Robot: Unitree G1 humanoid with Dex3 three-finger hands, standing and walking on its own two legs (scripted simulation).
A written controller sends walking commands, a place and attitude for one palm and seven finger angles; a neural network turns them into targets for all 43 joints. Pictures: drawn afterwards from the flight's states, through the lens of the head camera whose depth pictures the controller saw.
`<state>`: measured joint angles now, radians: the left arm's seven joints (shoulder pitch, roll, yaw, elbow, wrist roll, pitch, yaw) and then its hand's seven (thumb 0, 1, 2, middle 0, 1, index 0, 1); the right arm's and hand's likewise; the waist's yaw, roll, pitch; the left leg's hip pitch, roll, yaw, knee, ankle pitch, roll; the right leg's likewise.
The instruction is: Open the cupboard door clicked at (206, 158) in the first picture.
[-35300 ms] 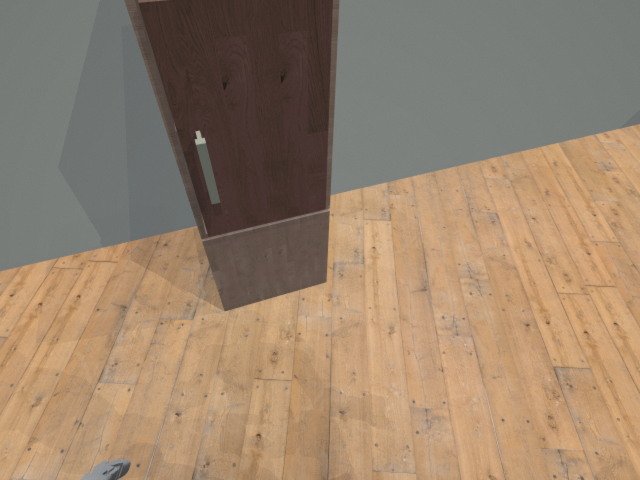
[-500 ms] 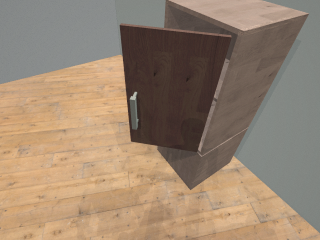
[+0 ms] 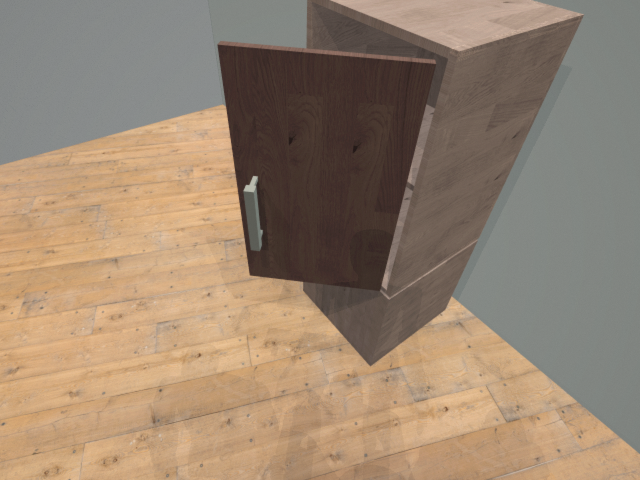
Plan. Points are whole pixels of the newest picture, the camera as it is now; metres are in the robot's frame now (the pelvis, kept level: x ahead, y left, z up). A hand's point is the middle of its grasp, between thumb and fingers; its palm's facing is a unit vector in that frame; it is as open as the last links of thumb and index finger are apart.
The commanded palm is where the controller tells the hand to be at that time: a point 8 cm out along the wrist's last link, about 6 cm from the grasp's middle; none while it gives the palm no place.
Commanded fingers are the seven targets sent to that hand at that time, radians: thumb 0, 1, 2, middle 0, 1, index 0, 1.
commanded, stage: look again from close up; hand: left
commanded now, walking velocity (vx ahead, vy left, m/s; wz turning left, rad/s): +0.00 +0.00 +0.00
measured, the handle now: (255, 214) +0.67 +0.17 -0.10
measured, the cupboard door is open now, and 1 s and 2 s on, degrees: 46 46 46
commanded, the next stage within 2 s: shuffle to correct the standing spot in 0.54 s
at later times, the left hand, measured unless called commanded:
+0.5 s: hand out of the picture -0.04 +0.17 -0.18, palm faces +0.06 -0.99 -0.16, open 7.4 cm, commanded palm none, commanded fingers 0.00 0.90 0.90 -0.20 -0.30 -0.20 -0.30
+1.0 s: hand out of the picture -0.07 +0.17 -0.18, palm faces +0.10 -0.98 -0.15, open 7.4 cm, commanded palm none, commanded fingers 0.00 0.90 0.90 -0.20 -0.30 -0.20 -0.30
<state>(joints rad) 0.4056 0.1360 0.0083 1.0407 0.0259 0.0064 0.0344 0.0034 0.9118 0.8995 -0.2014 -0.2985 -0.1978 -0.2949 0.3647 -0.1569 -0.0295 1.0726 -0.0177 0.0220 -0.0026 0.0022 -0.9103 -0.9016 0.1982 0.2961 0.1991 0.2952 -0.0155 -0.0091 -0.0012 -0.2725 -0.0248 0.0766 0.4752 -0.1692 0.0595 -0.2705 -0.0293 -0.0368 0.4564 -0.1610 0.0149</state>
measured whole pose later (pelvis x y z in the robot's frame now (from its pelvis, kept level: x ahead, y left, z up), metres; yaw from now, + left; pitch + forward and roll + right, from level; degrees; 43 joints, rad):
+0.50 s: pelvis -0.01 +0.01 +0.00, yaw +0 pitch -2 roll -1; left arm 0.41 0.11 0.02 1.05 0.04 0.00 0.04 0.00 0.91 0.90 -0.20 -0.30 -0.20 -0.29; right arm 0.32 -0.12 -0.04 1.09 -0.02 0.01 -0.01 0.00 -0.91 -0.90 0.20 0.30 0.20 0.30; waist 0.00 0.00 0.00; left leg -0.29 -0.04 0.08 0.48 -0.16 0.07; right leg -0.29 -0.03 -0.01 0.47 -0.19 0.02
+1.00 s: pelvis +0.00 +0.02 +0.00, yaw -2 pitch -1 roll +0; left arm 0.47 0.09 0.08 1.07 0.03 0.02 0.03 0.00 0.91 0.90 -0.20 -0.30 -0.20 -0.29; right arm 0.27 -0.16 -0.07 1.05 -0.02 0.03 0.00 0.00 -0.91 -0.90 0.20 0.30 0.20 0.30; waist 0.02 -0.01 -0.01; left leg -0.41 -0.02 0.08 0.93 -0.42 0.01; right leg -0.32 -0.02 0.06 0.46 -0.18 -0.01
